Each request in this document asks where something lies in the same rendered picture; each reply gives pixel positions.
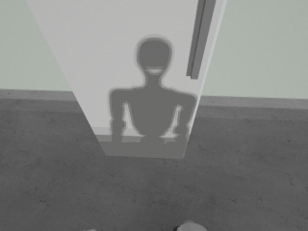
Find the handle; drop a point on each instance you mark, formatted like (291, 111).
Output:
(203, 32)

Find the fridge door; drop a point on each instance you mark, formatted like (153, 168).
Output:
(129, 63)

